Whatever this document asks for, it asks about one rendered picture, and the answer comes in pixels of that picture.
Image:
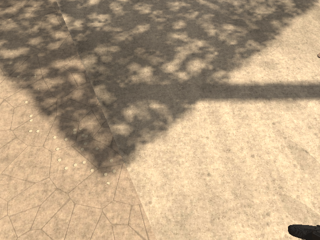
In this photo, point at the robot right hand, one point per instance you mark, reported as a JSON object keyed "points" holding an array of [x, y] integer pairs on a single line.
{"points": [[305, 232]]}

